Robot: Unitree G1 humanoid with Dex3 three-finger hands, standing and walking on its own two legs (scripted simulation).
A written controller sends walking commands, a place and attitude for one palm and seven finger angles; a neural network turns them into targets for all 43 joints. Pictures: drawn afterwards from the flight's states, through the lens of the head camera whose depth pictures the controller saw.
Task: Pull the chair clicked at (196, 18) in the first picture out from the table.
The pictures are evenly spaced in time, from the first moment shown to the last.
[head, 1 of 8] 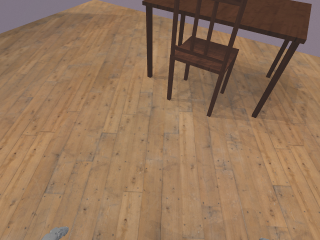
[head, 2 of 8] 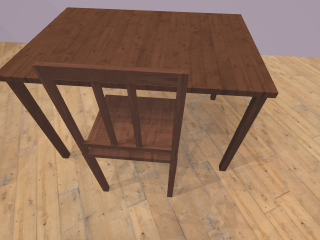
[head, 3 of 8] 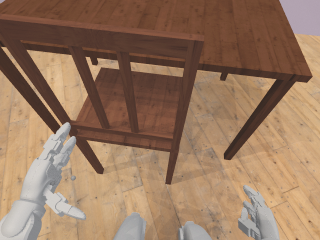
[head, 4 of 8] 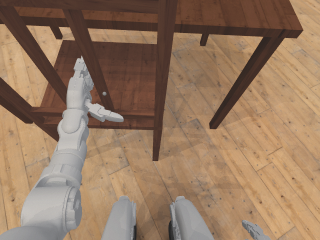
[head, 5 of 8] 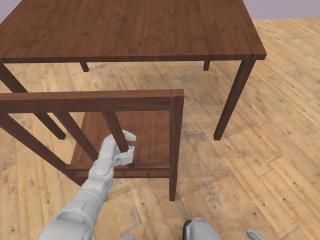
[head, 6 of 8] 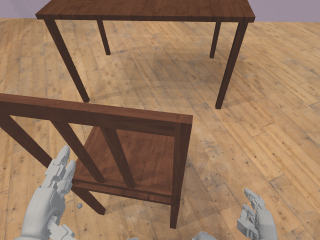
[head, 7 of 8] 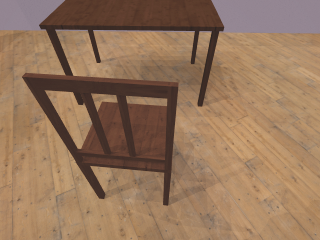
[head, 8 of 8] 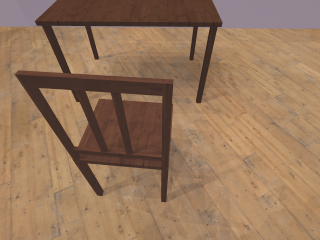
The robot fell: no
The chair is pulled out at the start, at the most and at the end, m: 0.00 0.67 0.67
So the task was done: yes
